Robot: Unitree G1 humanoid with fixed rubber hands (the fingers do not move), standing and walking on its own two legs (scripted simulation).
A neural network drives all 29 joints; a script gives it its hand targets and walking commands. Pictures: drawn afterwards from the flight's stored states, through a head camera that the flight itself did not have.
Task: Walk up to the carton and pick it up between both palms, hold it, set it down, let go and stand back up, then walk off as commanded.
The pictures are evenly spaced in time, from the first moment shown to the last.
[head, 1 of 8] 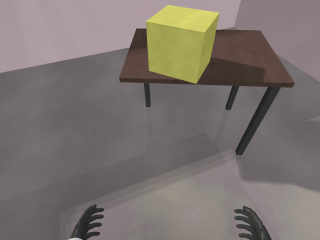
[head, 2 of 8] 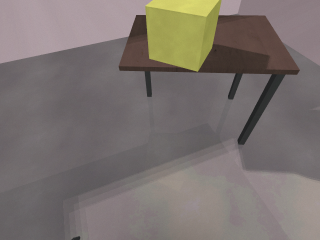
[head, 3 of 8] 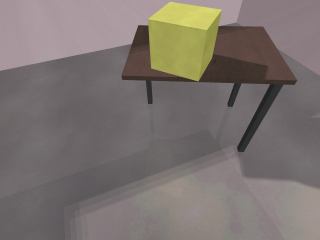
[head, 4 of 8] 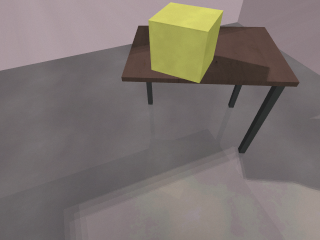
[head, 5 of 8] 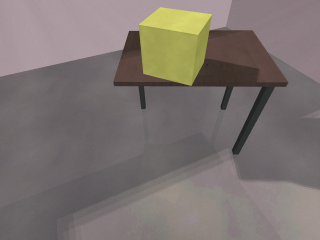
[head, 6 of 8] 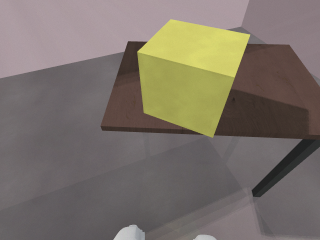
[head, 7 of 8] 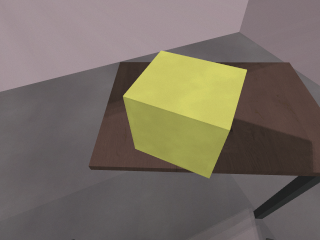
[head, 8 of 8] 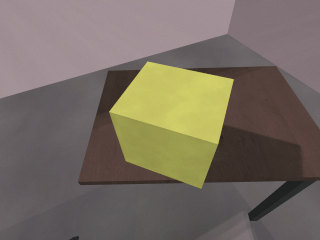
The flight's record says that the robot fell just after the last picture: no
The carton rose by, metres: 0.00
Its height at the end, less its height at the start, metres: +0.00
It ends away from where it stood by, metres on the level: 0.00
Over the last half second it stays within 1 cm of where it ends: yes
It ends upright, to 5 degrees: yes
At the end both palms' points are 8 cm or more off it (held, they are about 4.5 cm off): yes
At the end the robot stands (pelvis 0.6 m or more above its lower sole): yes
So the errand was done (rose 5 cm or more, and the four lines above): no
